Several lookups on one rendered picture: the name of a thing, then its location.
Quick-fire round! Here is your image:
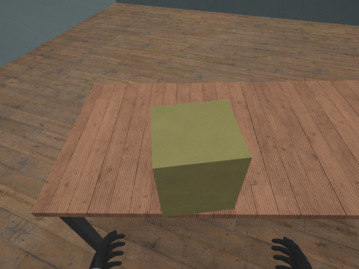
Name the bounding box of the left robot hand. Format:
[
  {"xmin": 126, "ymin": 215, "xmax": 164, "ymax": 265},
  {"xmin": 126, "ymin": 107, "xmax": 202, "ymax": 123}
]
[{"xmin": 89, "ymin": 230, "xmax": 125, "ymax": 269}]

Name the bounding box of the carton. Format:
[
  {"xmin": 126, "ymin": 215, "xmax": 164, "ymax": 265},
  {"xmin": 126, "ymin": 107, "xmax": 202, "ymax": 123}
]
[{"xmin": 150, "ymin": 99, "xmax": 252, "ymax": 217}]

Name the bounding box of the right robot hand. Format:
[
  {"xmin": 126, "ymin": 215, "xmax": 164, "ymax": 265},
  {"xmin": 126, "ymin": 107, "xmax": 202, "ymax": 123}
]
[{"xmin": 271, "ymin": 237, "xmax": 312, "ymax": 269}]

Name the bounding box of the table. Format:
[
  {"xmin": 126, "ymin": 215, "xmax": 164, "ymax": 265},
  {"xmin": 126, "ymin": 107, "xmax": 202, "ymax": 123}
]
[{"xmin": 31, "ymin": 80, "xmax": 359, "ymax": 252}]

